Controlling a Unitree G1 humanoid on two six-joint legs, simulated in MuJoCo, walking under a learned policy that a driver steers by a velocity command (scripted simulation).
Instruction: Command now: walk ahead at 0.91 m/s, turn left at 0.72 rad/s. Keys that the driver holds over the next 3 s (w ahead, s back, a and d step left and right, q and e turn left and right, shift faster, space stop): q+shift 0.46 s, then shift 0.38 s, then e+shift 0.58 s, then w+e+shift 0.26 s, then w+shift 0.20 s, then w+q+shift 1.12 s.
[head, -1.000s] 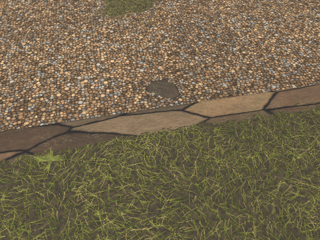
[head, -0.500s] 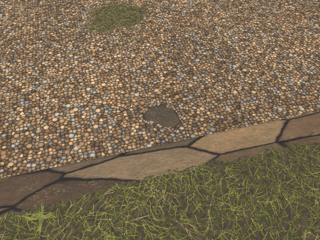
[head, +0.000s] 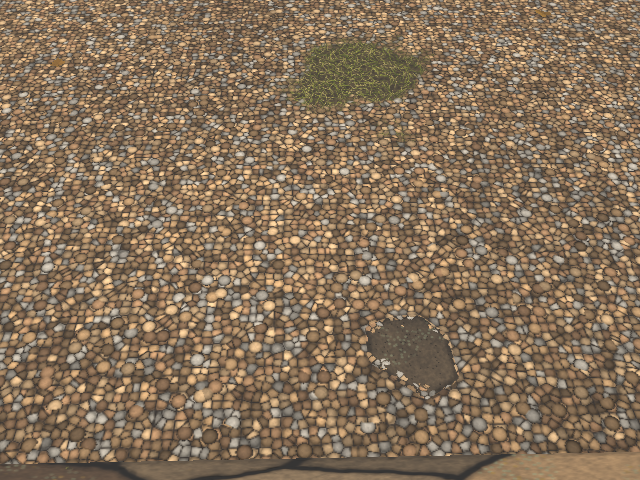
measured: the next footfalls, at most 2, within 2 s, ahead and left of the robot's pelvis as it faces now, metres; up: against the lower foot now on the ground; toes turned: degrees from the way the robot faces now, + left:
left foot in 0.14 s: +0.35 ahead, +0.05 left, +0.00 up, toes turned +7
right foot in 0.54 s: +0.47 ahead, -0.10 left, +0.00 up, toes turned +31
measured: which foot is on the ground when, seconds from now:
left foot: up 0.00-0.12, down 0.14-0.56, up 0.58-0.80, down 0.82-1.00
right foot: down 0.00-0.14, up 0.16-0.52, down 0.54-1.00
